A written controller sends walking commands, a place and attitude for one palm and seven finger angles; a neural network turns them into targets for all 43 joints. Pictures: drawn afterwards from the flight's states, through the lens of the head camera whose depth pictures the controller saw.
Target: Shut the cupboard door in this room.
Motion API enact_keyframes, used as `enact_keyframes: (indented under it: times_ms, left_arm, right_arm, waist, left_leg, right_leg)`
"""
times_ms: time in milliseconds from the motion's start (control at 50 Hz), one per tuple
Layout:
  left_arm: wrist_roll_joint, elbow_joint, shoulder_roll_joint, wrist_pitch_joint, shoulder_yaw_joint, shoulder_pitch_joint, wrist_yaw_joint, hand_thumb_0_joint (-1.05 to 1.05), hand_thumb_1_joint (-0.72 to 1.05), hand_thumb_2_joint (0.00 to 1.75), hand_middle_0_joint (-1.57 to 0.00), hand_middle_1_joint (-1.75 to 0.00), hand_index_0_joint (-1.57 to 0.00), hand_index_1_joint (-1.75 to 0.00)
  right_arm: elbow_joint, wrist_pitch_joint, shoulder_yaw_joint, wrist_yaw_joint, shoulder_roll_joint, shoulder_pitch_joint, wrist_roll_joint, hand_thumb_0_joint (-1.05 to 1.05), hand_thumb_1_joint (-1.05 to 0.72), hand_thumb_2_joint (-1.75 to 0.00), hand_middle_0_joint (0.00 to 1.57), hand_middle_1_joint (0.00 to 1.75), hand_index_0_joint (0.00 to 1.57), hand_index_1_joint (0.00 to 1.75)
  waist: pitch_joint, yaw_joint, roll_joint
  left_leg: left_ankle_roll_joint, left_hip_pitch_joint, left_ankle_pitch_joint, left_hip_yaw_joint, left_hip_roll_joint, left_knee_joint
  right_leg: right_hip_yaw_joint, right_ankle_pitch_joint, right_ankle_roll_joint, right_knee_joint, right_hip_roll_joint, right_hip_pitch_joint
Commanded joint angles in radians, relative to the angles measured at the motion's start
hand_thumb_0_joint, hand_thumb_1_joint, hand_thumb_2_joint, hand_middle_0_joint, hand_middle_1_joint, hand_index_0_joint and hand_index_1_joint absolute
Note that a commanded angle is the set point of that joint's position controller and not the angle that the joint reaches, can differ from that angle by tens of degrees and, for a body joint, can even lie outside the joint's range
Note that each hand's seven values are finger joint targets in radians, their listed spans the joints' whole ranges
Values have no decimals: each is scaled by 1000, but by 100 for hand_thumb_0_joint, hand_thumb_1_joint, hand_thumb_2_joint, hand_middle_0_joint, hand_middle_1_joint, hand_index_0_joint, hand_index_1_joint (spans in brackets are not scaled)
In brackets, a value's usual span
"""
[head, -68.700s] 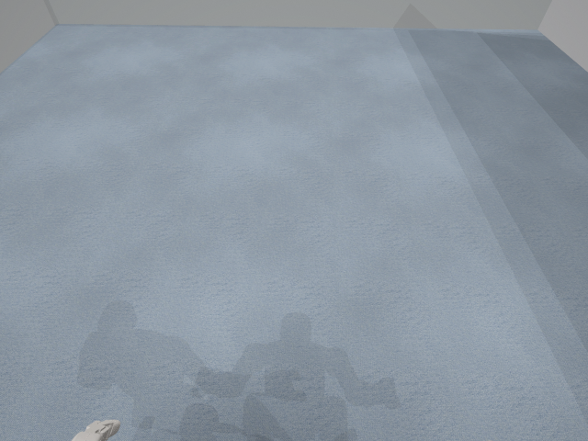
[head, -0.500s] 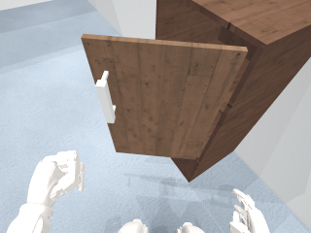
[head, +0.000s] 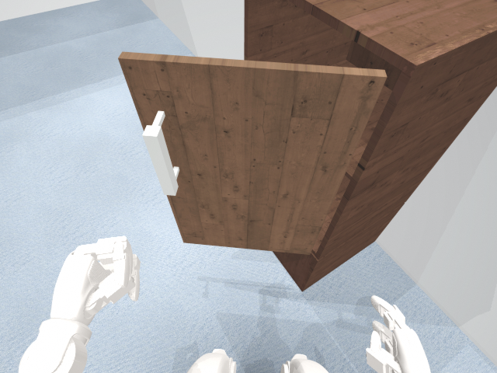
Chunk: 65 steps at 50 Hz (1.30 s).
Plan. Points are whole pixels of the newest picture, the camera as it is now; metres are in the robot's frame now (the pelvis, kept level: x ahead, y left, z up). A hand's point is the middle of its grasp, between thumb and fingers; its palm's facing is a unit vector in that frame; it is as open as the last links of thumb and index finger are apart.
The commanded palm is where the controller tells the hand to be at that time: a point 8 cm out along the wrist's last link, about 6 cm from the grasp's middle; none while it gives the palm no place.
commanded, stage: bring the fist close to the handle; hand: left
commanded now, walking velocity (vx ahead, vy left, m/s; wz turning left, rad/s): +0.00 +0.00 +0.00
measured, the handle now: (165, 155) +0.46 +0.19 +0.06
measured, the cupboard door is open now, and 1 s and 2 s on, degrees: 52 52 44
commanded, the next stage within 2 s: push the door shut along its arc in 1.26 s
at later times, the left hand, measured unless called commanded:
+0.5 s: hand (157, 233) +0.31 +0.16 +0.06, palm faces -0.05 -1.00 -0.02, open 3.1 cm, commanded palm +0.29 +0.22 +0.07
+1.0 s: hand (174, 202) +0.36 +0.15 +0.07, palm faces -0.05 -1.00 -0.01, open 3.1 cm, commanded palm +0.33 +0.20 +0.07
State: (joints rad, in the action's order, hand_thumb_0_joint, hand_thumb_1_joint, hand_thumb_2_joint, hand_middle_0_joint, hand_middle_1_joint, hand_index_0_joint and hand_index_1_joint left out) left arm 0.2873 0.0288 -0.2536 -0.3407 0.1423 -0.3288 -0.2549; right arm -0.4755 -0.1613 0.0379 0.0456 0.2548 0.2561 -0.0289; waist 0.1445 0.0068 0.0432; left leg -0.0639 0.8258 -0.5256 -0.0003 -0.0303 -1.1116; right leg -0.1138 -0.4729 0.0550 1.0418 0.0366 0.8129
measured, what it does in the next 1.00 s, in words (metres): stands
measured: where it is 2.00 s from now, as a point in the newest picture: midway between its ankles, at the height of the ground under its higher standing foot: outside the picture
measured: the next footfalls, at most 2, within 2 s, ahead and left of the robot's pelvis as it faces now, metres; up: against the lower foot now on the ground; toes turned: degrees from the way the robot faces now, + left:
none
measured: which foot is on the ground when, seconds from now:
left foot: down 0.00-1.00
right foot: down 0.00-1.00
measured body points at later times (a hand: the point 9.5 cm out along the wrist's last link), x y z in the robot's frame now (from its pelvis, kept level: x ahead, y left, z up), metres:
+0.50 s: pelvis +0.00 +0.00 +0.01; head +0.07 +0.00 +0.45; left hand +0.30 +0.22 +0.07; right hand +0.16 -0.25 -0.08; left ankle +0.01 +0.08 -0.66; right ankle +0.02 -0.09 -0.66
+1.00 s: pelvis +0.00 +0.00 +0.01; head +0.07 +0.00 +0.46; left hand +0.36 +0.20 +0.07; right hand +0.13 -0.25 -0.09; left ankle +0.01 +0.08 -0.66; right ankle +0.02 -0.09 -0.66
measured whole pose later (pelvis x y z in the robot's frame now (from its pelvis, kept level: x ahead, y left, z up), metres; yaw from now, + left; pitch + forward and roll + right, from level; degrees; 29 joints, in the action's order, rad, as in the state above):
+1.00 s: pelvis +0.00 +0.00 +0.01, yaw -1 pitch +15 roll -1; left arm 0.20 -0.44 -0.21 -0.36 0.13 0.21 -0.16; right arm -0.57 -0.07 0.02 0.02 0.25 0.27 -0.03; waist 0.13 -0.03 0.03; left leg -0.07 0.79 -0.49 -0.04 -0.03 -1.03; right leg -0.07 -0.44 0.05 0.99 0.03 0.81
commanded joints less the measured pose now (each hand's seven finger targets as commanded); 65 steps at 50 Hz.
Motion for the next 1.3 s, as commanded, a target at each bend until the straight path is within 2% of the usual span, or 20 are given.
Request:
enact_keyframes:
  times_ms: [0,80,200,260,320,480,600,620,680,720,800,840,880,960,980,1020,1080,1120,1160,1280]
  left_arm:
    - [10,196,-122,-56,48,175,4,0,90,90,-130,-150,-130,-150]
    - [5,141,-149,-30,80,201,14,0,90,90,-130,-150,-130,-150]
    - [-3,74,-139,-26,87,296,36,0,90,90,-130,-150,-130,-150]
    - [-10,70,-117,-40,57,340,36,0,90,90,-130,-150,-130,-150]
    - [-14,26,-111,-41,50,360,37,0,90,90,-130,-150,-130,-150]
    - [-23,-57,-143,-59,83,507,50,0,90,90,-130,-150,-130,-150]
    - [-37,-107,-112,-68,51,584,59,0,90,90,-130,-150,-130,-150]
    - [-39,-121,-75,-64,13,589,56,0,90,90,-130,-150,-130,-150]
    - [-50,-178,-112,-60,45,658,74,0,90,90,-130,-150,-130,-150]
    - [-54,-198,-92,-61,29,726,80,0,90,90,-130,-150,-130,-150]
    - [-64,-243,-127,-78,68,782,98,0,90,90,-130,-150,-130,-150]
    - [-72,-237,-91,-91,22,836,96,0,90,90,-130,-150,-130,-150]
    - [-69,-256,-103,-90,44,738,99,0,90,90,-130,-150,-130,-150]
    - [-71,-290,-76,-79,28,742,102,0,90,90,-130,-150,-130,-150]
    - [-73,-287,-117,-83,62,744,107,0,90,90,-130,-150,-130,-150]
    - [-73,-270,-74,-91,31,751,110,0,90,90,-130,-150,-130,-150]
    - [-77,-258,-119,-113,63,785,121,0,90,90,-130,-150,-130,-150]
    - [-82,-231,-68,-128,9,815,119,0,90,90,-130,-150,-130,-150]
    - [-79,-249,-88,-130,33,773,119,0,90,90,-130,-150,-130,-150]
    - [-79,-286,-78,-110,10,813,109,0,90,90,-130,-150,-130,-150]
  right_arm:
    - [140,-50,-56,10,130,-24,-1,0,-90,-90,20,30,20,30]
    - [133,-40,-56,10,133,-22,-2,0,-90,-90,20,30,20,30]
    - [122,-25,-56,4,126,-29,-3,0,-90,-90,20,30,20,30]
    - [116,-23,-58,0,127,-25,-3,0,-90,-90,20,30,20,30]
    - [105,-16,-61,-2,129,-17,-3,0,-90,-90,20,30,20,30]
    - [76,2,-66,-3,133,-12,-2,0,-90,-90,20,30,20,30]
    - [59,10,-69,-8,131,-6,-3,0,-90,-90,20,30,20,30]
    - [61,12,-68,-11,128,-8,-4,0,-90,-90,20,30,20,30]
    - [46,24,-70,-9,136,1,-2,0,-90,-90,20,30,20,30]
    - [43,28,-67,-9,133,-4,-3,0,-90,-90,20,30,20,30]
    - [34,36,-70,-10,134,4,-1,0,-90,-90,20,30,20,30]
    - [26,36,-70,-15,131,7,-1,0,-90,-90,20,30,20,30]
    - [38,40,-75,-21,137,16,0,0,-90,-90,20,30,20,30]
    - [37,58,-76,-28,134,21,-3,0,-90,-90,20,30,20,30]
    - [37,61,-77,-25,139,22,-3,0,-90,-90,20,30,20,30]
    - [44,63,-74,-28,130,13,-3,0,-90,-90,20,30,20,30]
    - [38,65,-76,-23,137,14,0,0,-90,-90,20,30,20,30]
    - [36,59,-76,-25,130,3,0,0,-90,-90,20,30,20,30]
    - [29,57,-79,-24,135,11,2,0,-90,-90,20,30,20,30]
    - [26,60,-75,-19,139,7,-4,0,-90,-90,20,30,20,30]
  waist:
    - [199,-31,10]
    - [207,-15,-19]
    - [209,-13,-26]
    - [233,-18,-2]
    - [232,-25,-26]
    - [266,-23,-34]
    - [292,-25,-18]
    - [277,-31,0]
    - [258,-41,-53]
    - [259,-46,-34]
    - [300,-34,-41]
    - [314,-44,6]
    - [344,-19,-6]
    - [285,-32,-42]
    - [290,-28,-53]
    - [278,-30,-43]
    - [276,-33,-42]
    - [298,-43,-7]
    - [301,-34,-10]
    - [254,-50,-27]
  left_leg:
    - [42,-91,228,71,21,183]
    - [41,-80,254,65,19,189]
    - [39,-75,252,51,17,195]
    - [41,-111,277,54,19,206]
    - [38,-108,299,49,19,202]
    - [38,-111,315,44,20,205]
    - [42,-159,358,48,25,217]
    - [43,-167,355,47,24,220]
    - [39,-144,315,50,26,219]
    - [41,-144,295,49,25,223]
    - [42,-151,314,48,25,224]
    - [50,-193,340,55,28,225]
    - [49,-207,381,52,29,230]
    - [50,-188,361,49,31,243]
    - [48,-178,354,49,30,242]
    - [47,-182,343,44,28,252]
    - [45,-171,313,46,28,245]
    - [46,-208,318,50,30,245]
    - [53,-219,341,57,33,247]
    - [46,-190,275,61,31,254]
  right_leg:
    - [101,150,-21,-152,-15,-183]
    - [112,181,-21,-159,-17,-226]
    - [128,191,-26,-171,-25,-246]
    - [112,227,-24,-159,-22,-238]
    - [115,266,-28,-160,-26,-248]
    - [124,289,-27,-153,-26,-268]
    - [111,329,-24,-147,-25,-260]
    - [106,324,-25,-150,-25,-242]
    - [108,285,-28,-157,-23,-227]
    - [108,267,-27,-159,-27,-216]
    - [111,287,-24,-153,-26,-240]
    - [102,298,-21,-145,-24,-212]
    - [100,325,-20,-147,-20,-242]
    - [93,316,-24,-160,-20,-227]
    - [98,310,-23,-160,-20,-237]
    - [97,306,-23,-165,-22,-239]
    - [103,278,-22,-163,-21,-231]
    - [100,277,-22,-160,-21,-211]
    - [94,287,-19,-157,-20,-210]
    - [95,233,-23,-170,-19,-183]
